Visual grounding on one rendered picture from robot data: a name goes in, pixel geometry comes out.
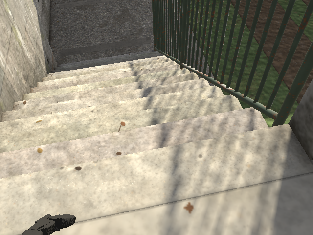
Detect stairs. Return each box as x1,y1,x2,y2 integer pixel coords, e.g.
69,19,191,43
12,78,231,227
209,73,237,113
0,50,269,179

